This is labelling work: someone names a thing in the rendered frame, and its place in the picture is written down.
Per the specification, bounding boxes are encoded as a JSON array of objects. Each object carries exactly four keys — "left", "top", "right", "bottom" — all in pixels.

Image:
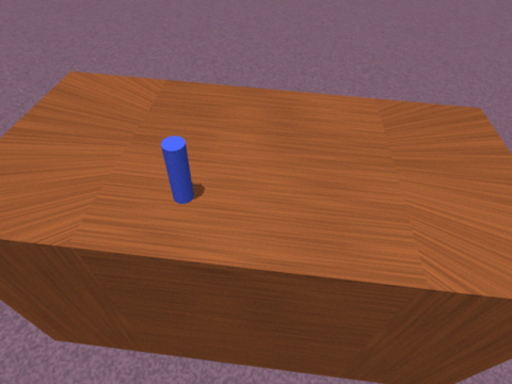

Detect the can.
[{"left": 161, "top": 136, "right": 194, "bottom": 204}]

